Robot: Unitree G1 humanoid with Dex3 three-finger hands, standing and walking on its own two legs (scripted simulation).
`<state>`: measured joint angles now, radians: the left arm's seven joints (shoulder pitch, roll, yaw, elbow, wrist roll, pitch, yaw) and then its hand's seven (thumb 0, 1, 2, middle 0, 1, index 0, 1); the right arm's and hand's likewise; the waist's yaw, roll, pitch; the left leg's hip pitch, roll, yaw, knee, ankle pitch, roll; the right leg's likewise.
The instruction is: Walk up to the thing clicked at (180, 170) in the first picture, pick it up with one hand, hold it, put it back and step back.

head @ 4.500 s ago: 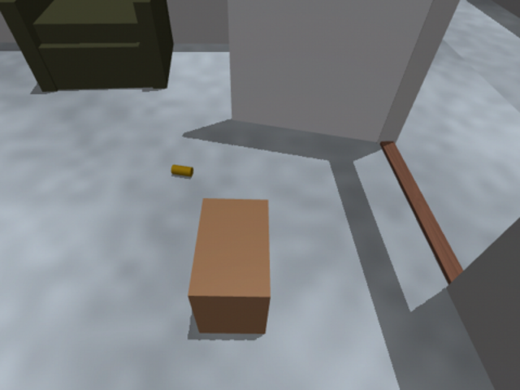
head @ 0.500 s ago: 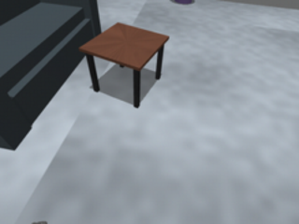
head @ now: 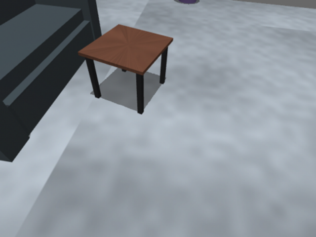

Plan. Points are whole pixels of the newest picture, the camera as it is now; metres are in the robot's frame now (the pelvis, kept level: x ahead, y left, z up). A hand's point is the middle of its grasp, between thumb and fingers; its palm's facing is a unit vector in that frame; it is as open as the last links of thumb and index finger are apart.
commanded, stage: stand
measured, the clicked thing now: out of the picture +0.19 -1.33 -0.75
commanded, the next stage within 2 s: none
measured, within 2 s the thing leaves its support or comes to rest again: neither
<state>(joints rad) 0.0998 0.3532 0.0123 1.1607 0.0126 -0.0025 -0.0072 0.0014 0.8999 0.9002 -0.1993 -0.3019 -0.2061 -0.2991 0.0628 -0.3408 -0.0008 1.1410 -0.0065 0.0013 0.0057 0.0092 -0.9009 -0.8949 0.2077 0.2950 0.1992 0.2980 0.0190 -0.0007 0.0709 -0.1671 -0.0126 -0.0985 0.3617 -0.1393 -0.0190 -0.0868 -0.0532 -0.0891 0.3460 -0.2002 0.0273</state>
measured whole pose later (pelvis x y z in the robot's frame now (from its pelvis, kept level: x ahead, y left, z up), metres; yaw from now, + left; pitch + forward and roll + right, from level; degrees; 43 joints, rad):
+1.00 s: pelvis +0.01 -0.01 +0.00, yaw -1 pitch -3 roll +0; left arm 0.12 0.35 0.01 1.13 0.01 0.00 -0.01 0.00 0.90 0.90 -0.20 -0.30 -0.21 -0.30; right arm 0.09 -0.35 0.01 1.15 -0.01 0.00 0.00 0.01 -0.90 -0.89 0.21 0.29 0.20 0.30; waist 0.01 0.01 0.06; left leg -0.15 0.00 -0.08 0.34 -0.15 -0.03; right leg -0.08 -0.04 -0.08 0.34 -0.21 0.02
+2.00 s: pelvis +0.02 -0.01 +0.00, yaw -1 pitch -2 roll +0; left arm 0.12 0.35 0.01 1.12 0.01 0.00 -0.01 0.00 0.90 0.90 -0.20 -0.30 -0.21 -0.30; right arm 0.11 -0.35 0.01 1.13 -0.01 0.00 0.00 0.01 -0.90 -0.89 0.21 0.29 0.20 0.30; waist 0.01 0.01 0.05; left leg -0.14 0.01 -0.08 0.34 -0.16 -0.03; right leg -0.07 -0.03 -0.07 0.33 -0.22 0.01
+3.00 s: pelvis +0.16 +0.00 -0.03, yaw -18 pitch -3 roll +1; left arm 0.14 0.37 0.03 0.78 0.02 0.00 0.00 0.00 0.90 0.90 -0.20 -0.30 -0.21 -0.30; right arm 0.21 -0.39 -0.04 0.85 0.00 0.03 -0.01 0.01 -0.90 -0.89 0.21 0.29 0.20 0.30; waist -0.01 0.04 0.18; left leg -0.37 0.01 0.01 1.12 -0.54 0.00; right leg -0.41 0.01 0.02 0.68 -0.21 -0.05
